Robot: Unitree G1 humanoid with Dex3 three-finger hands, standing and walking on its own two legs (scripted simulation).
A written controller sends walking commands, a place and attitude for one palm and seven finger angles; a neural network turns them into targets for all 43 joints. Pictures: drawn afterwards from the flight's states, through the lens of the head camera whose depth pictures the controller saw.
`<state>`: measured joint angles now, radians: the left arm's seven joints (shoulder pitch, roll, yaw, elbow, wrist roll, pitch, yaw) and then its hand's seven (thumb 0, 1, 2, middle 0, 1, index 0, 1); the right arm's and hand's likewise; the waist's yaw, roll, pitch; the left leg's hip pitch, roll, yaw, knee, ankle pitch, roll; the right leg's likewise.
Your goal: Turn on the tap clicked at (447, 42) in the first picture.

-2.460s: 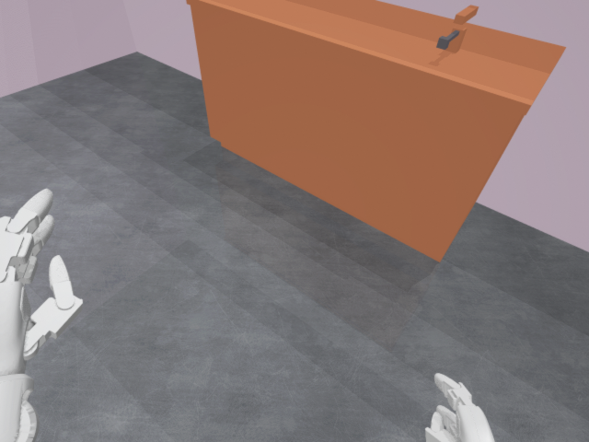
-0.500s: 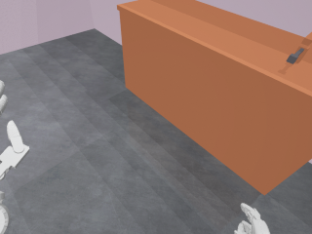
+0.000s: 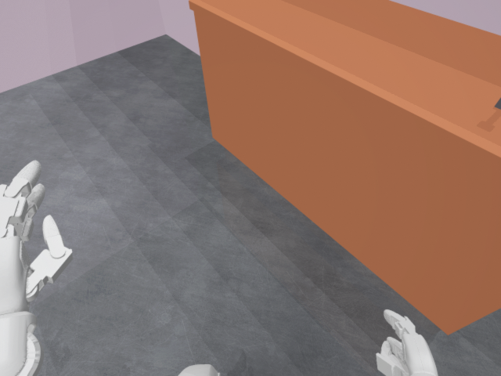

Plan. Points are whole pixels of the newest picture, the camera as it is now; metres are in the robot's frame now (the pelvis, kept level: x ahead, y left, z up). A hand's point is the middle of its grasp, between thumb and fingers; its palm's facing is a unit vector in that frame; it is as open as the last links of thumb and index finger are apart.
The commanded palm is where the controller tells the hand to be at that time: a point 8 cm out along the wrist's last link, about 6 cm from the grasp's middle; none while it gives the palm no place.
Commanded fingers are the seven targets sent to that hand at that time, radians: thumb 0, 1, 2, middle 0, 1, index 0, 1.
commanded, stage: turn to face it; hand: left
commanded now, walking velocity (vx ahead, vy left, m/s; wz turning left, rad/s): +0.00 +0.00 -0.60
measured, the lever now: out of the picture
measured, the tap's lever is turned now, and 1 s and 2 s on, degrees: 0 0 0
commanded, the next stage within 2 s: take the last steps up to it in 1.80 s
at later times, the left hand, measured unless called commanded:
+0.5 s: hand (192, 212) +0.28 +0.11 +0.16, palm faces +0.04 -0.85 -0.53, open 7.4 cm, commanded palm +0.23 +0.18 +0.18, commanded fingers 0.00 0.90 0.90 -0.20 -0.30 -0.20 -0.30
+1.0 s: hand (188, 251) +0.22 +0.09 +0.17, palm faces -0.08 -0.93 -0.37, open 7.4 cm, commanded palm +0.20 +0.15 +0.18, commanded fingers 0.00 0.90 0.90 -0.20 -0.30 -0.20 -0.30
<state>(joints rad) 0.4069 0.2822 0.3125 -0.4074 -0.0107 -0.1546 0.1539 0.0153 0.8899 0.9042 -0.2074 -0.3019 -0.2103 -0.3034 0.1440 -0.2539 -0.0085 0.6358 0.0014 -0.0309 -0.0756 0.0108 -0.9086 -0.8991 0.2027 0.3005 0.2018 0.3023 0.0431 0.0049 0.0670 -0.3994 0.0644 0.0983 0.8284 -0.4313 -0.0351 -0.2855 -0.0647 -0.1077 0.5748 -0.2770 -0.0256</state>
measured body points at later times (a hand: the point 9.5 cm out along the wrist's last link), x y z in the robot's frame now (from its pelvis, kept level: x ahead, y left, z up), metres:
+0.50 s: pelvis -0.01 -0.03 -0.01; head +0.05 -0.08 +0.43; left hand +0.27 +0.15 +0.19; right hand +0.08 -0.29 -0.13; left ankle +0.02 +0.12 -0.68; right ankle +0.02 -0.12 -0.73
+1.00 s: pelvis -0.09 +0.00 +0.00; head -0.08 +0.01 +0.45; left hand +0.22 +0.15 +0.19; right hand -0.04 -0.30 -0.07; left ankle -0.01 +0.11 -0.73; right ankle -0.04 -0.11 -0.69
